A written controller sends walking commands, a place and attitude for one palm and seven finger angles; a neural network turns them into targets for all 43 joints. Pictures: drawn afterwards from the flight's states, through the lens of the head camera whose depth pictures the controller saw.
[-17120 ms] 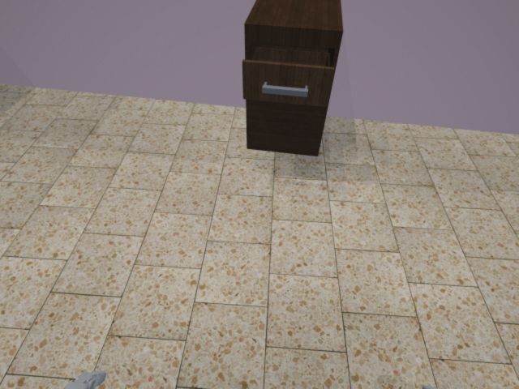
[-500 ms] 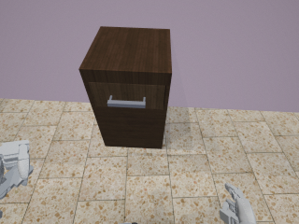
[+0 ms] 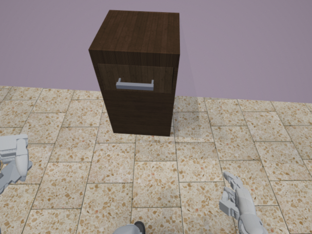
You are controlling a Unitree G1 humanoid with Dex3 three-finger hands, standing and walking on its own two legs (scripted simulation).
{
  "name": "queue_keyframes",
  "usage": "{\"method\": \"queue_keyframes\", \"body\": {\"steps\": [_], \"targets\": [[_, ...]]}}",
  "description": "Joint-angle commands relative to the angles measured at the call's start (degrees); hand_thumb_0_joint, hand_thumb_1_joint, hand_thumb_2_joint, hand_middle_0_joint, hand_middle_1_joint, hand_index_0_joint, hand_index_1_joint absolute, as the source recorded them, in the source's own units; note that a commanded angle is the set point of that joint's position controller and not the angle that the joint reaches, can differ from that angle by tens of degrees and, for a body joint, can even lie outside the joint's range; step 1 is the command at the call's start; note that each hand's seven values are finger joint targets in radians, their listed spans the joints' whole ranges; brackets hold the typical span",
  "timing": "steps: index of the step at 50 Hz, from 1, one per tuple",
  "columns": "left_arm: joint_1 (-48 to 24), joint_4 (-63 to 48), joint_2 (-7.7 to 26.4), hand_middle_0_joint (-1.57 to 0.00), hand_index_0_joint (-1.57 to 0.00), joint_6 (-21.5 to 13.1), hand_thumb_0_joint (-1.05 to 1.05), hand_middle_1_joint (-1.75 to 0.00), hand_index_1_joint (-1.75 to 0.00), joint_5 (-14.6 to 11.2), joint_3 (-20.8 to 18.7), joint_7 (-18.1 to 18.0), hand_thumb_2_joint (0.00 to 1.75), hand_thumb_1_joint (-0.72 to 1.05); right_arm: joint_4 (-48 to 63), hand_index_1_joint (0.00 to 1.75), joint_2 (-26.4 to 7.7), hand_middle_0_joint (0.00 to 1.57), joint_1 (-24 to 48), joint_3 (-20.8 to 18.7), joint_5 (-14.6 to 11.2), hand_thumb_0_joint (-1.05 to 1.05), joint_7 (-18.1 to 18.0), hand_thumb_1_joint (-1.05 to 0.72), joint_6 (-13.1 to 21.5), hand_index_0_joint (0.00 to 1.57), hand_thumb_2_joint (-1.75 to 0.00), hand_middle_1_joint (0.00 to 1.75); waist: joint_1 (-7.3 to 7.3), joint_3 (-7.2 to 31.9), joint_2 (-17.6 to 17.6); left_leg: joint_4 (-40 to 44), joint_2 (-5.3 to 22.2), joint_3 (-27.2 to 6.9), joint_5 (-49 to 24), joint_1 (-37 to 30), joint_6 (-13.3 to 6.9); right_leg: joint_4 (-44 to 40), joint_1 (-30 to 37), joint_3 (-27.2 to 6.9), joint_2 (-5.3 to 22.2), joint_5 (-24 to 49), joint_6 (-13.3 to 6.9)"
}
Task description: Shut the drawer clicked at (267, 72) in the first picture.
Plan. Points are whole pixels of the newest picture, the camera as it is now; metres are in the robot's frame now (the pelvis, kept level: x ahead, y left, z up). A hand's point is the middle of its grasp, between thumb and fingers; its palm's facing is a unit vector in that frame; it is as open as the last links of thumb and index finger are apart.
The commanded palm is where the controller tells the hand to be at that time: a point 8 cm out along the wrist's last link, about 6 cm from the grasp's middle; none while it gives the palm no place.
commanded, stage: stop stepping back and stand still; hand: left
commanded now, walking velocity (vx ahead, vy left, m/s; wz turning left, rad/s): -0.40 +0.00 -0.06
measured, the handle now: (135, 83) +0.84 +0.17 -0.21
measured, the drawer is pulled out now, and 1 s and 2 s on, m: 0.00 0.00 0.00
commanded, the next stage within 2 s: let the arm hang, fingers relaxed in 1.12 s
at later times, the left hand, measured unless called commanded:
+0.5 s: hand (0, 228) +0.11 +0.23 +0.17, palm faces +0.38 -0.79 -0.47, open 3.2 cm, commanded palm +0.05 +0.27 +0.19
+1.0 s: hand (14, 200) +0.14 +0.23 +0.17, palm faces +0.34 -0.82 -0.46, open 3.2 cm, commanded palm +0.08 +0.28 +0.19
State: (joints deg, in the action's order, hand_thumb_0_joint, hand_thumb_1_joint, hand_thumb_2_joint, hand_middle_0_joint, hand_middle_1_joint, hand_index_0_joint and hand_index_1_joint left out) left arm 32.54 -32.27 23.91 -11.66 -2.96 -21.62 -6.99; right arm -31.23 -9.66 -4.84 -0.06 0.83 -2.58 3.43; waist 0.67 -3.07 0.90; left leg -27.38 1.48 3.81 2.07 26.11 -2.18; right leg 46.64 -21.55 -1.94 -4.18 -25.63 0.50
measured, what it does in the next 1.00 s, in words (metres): steps on the spot: right foot, then left foot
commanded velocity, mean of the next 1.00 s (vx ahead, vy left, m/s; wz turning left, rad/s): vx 0.12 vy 0.03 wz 0.00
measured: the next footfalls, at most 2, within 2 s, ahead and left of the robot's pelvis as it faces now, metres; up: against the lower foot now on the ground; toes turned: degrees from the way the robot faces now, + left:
right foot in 0.06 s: -0.02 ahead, -0.11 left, +0.00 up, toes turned +0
left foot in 0.32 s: -0.03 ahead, +0.12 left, +0.00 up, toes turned +2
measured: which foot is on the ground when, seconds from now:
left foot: down 0.00-0.08, up 0.10-0.30, down 0.32-1.00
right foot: up 0.00-0.04, down 0.06-1.00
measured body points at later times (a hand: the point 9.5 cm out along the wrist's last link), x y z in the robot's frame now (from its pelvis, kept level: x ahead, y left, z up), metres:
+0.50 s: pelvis -0.07 -0.01 +0.01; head -0.08 -0.01 +0.46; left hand +0.08 +0.27 +0.20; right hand +0.06 -0.26 -0.08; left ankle -0.07 +0.12 -0.72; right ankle -0.06 -0.11 -0.72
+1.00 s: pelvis -0.05 +0.00 +0.01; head -0.02 +0.00 +0.46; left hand +0.12 +0.27 +0.19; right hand +0.13 -0.22 -0.07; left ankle -0.07 +0.12 -0.72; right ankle -0.06 -0.11 -0.72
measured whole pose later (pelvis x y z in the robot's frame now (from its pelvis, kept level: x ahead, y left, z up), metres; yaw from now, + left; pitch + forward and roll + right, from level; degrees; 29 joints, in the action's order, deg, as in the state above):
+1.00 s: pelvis -0.05 +0.00 +0.01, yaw +1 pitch +1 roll -1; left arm 36.7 -33.4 21.3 -12.7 -2.1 -19.7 -8.6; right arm -34.4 -10.4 -10.6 0.8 -0.3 -2.8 5.1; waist -0.5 -2.0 -0.1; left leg -29.5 1.2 1.0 17.1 13.5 0.2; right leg 28.1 -13.7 0.9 -1.7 -15.4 -1.3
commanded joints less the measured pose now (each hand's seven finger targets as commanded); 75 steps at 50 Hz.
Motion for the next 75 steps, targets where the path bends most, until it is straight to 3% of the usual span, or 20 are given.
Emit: {"method": "queue_keyframes", "body": {"steps": [1,2,4,5,7,13,17,20,24,29,32,34,36,43,60,61,63,66,68,75], "targets": [[4.94,-18.21,8.98,-1.4,-1.4,-3.74,0.0,-1.6,-1.6,-0.95,-7.98,-0.64,0.9,0.9,8.85,0.3,-9.82,0.2,3.03,-3.34,-0.18,0.0,0.07,-0.9,1.81,0.2,-0.9,0.3,0.18,7.49,9.19,11.61,11.42,-8.37,30.05,11.96,-2.59,-10.73,15.87,3.58,1.44,1.68,-1.2],[6.98,-18.0,9.7,-1.4,-1.4,-3.64,0.0,-1.6,-1.6,-0.99,-9.25,-0.51,0.9,0.9,9.18,0.3,-9.48,0.2,2.04,-3.45,-0.42,0.0,0.23,-0.9,1.63,0.2,-0.9,0.3,0.19,7.41,7.84,6.0,7.4,-5.2,31.76,10.27,0.07,-18.33,13.38,0.86,3.41,-2.27,-2.74],[7.3,-17.75,12.74,-1.4,-1.4,-3.48,0.0,-1.6,-1.6,-1.05,-11.41,-1.31,0.9,0.9,7.99,0.3,-8.02,0.2,-0.32,-3.68,-0.82,0.0,0.52,-0.9,0.63,0.2,-0.9,0.3,0.24,6.69,-12.32,-30.01,-3.51,-1.33,23.4,-1.39,5.72,-41.92,-11.66,-28.62,24.25,-22.99,-11.84],[3.91,-18.35,10.96,-1.4,-1.4,-3.87,0.0,-1.6,-1.6,-1.25,-9.26,-2.27,0.9,0.9,6.79,0.3,-8.49,0.2,-1.17,-3.39,-0.69,0.0,0.53,-0.9,0.47,0.2,-0.9,0.3,-0.64,5.99,-9.3,-37.98,-2.17,-5.76,19.84,2.55,4.82,-39.62,-8.72,-24.77,26.34,-11.68,-13.0],[5.81,-15.36,9.11,-1.4,-1.4,-2.58,0.0,-1.6,-1.6,-0.82,-9.43,-2.57,0.9,0.9,6.95,0.3,-7.12,0.2,-1.11,-2.99,-1.65,0.0,-0.34,-0.9,0.6,0.2,-0.9,0.3,-2.45,10.53,-4.77,-33.64,-0.32,-5.96,15.23,4.02,3.67,-31.17,0.97,-16.0,19.57,2.85,-9.35],[4.37,-6.04,5.15,-1.4,-1.4,-2.84,0.0,-1.6,-1.6,1.06,-4.39,-4.22,0.9,0.9,4.14,0.3,-9.13,0.2,-3.21,-2.7,-1.23,0.0,-2.66,-0.9,3.99,0.2,-0.9,0.3,-1.53,3.51,-4.64,1.47,-0.75,-1.8,17.68,-11.67,-0.26,-29.74,1.42,-8.51,14.57,-1.43,-4.5],[1.97,-9.72,6.62,-1.4,-1.4,-4.24,0.0,-1.6,-1.6,1.63,-4.53,-3.39,0.9,0.9,4.8,0.3,-11.78,0.2,-4.58,-3.53,-1.01,0.0,-2.32,-0.9,6.18,0.2,-0.9,0.3,-1.02,4.06,-0.38,5.92,6.18,-10.64,9.46,-11.59,-3.59,-19.71,8.08,-4.22,7.89,14.86,0.2],[2.37,-12.67,7.34,-1.4,-1.4,-4.49,0.0,-1.6,-1.6,1.76,-5.65,-3.42,0.9,0.9,3.98,0.3,-9.62,0.2,-3.75,-2.24,-1.0,0.0,-2.24,-0.9,6.49,0.2,-0.9,0.3,-1.1,4.96,5.94,9.31,6.59,-11.32,17.4,-7.18,-3.18,-17.23,10.36,0.57,5.96,9.7,-0.26],[2.46,-11.55,7.22,-1.4,-1.4,-4.16,0.0,-1.6,-1.6,1.59,-6.32,-3.76,0.9,0.9,4.08,0.3,-9.94,0.2,-3.64,-2.92,-0.78,0.0,-2.05,-0.9,7.1,0.2,-0.9,0.3,-1.2,2.56,0.64,6.08,4.05,-8.48,26.89,-2.71,-1.93,-22.66,9.62,-4.22,6.88,1.23,-1.95],[1.18,-7.47,5.13,-1.4,-1.4,-3.34,0.0,-1.6,-1.6,1.25,-4.62,-3.9,0.9,0.9,3.68,0.3,-8.69,0.2,-4.27,-2.96,-0.81,0.0,-1.48,-0.9,5.19,0.2,-0.9,0.3,-2.34,1.52,-6.83,-9.94,-0.15,-2.48,21.13,-4.14,0.38,-32.4,3.62,-17.6,16.02,-11.25,-7.85],[0.56,-9.3,5.3,-1.4,-1.4,-3.57,0.0,-1.6,-1.6,0.88,-4.41,-3.83,0.9,0.9,3.78,0.3,-8.77,0.2,-4.04,-2.18,-0.62,0.0,-1.51,-0.9,4.97,0.2,-0.9,0.3,-2.28,3.34,-1.95,1.44,1.52,-6.1,16.16,-11.28,-0.79,-23.27,3.69,-6.72,10.3,1.8,-4.69],[0.26,-11.86,5.96,-1.4,-1.4,-3.72,0.0,-1.6,-1.6,0.83,-4.85,-3.5,0.9,0.9,4.56,0.3,-9.34,0.2,-2.57,-2.0,-0.58,0.0,-1.95,-0.9,5.2,0.2,-0.9,0.3,-1.52,3.58,7.82,9.64,7.71,-15.31,20.16,-10.99,-2.68,-15.28,3.41,0.02,4.73,6.08,-1.28],[-0.4,-12.45,5.91,-1.4,-1.4,-3.59,0.0,-1.6,-1.6,1.66,-4.84,-3.52,0.9,0.9,4.58,0.3,-7.97,0.2,-2.54,-1.05,-0.56,0.0,-2.16,-0.9,5.26,0.2,-0.9,0.3,-1.17,1.8,8.22,12.7,10.11,-17.35,21.81,-5.82,-3.66,-12.9,6.93,2.84,3.99,9.61,-0.3],[2.77,-12.63,5.0,-1.4,-1.4,-4.15,0.0,-1.6,-1.6,0.85,-4.03,-3.11,0.9,0.9,4.5,0.3,-8.33,0.2,-3.49,-1.79,-0.85,0.0,-0.9,-0.9,5.86,0.2,-0.9,0.3,-1.2,9.41,3.4,0.37,2.85,-5.24,-2.45,-11.99,0.74,-19.39,15.24,-2.31,7.46,32.41,-1.95],[7.62,-11.36,5.95,-1.4,-1.4,-3.52,0.0,-1.6,-1.6,-0.31,-5.67,-3.05,0.9,0.9,6.25,0.3,-8.24,0.2,-1.23,-2.5,-1.43,0.0,-1.79,-0.9,2.76,0.2,-0.9,0.3,-1.05,9.94,1.91,2.35,2.67,-4.77,-5.97,-14.94,1.43,-22.26,15.76,-1.03,7.37,35.04,-0.82],[-3.63,36.07,-0.13,-1.4,-1.4,4.97,0.0,-1.6,-1.6,5.48,17.08,5.31,0.9,0.9,-6.71,0.3,-17.37,0.2,1.41,-5.56,-1.9,0.0,3.74,-0.9,5.55,0.2,-0.9,0.3,-3.07,4.43,1.11,-6.73,3.13,-5.49,-7.36,-11.05,1.13,-14.72,7.06,1.18,11.95,38.45,-2.32],[-2.99,38.17,-3.46,-1.32,-1.32,10.18,0.0,-1.51,-1.51,5.0,15.7,6.67,0.9,0.9,-6.38,0.3,-12.78,0.2,-5.27,-4.83,-1.03,0.0,3.55,-0.9,1.54,0.2,-0.9,0.3,-2.34,7.74,0.91,-5.17,3.42,-5.43,-0.55,-13.86,1.09,-17.22,4.02,-1.67,10.98,27.7,-2.57],[-9.62,45.66,-3.13,-1.2,-1.2,10.11,0.0,-1.38,-1.38,5.25,16.57,6.85,0.9,0.9,-6.25,0.3,-11.35,0.2,-6.52,-3.37,0.04,0.0,3.24,-0.9,-0.43,0.2,-0.9,0.3,-1.56,8.54,-12.5,-5.36,2.55,-7.59,2.83,-10.37,-0.57,-17.27,6.73,-2.07,11.18,27.35,-3.29],[-13.33,52.57,-2.77,-1.12,-1.12,10.67,0.0,-1.3,-1.3,5.2,16.94,6.62,0.9,0.9,-7.24,0.3,-11.81,0.2,-6.27,-3.18,0.54,0.0,2.75,-0.9,-1.38,0.2,-0.9,0.3,-1.61,7.92,-15.71,-4.86,1.6,-7.82,2.46,-11.37,-0.54,-17.83,6.89,-2.69,12.12,29.0,-4.16],[-15.34,74.02,-4.29,-0.84,-0.84,12.18,0.0,-0.99,-0.99,4.29,18.87,5.75,0.9,0.9,-14.99,0.3,-8.78,0.2,-6.16,-1.08,0.65,0.0,1.96,-0.9,-3.18,0.2,-0.9,0.3,-0.03,2.76,7.21,4.84,2.88,-9.83,8.58,-8.75,-0.64,-21.75,10.1,-1.51,8.25,11.89,-2.52]]}}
